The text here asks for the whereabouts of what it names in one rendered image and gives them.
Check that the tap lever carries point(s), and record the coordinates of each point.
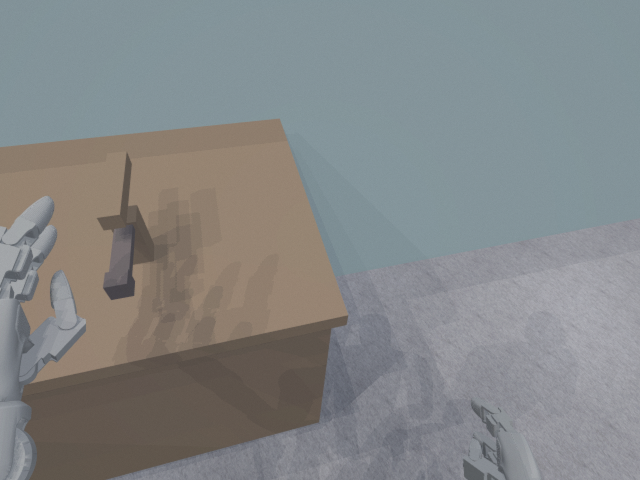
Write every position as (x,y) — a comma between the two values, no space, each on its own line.
(119,282)

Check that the right robot hand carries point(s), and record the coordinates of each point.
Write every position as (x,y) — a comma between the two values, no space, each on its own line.
(510,458)

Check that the counter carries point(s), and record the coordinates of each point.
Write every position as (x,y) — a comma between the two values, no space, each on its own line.
(226,338)

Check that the left robot forearm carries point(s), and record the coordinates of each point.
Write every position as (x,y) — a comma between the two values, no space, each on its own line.
(18,453)

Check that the left robot hand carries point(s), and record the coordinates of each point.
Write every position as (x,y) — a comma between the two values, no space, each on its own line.
(23,249)

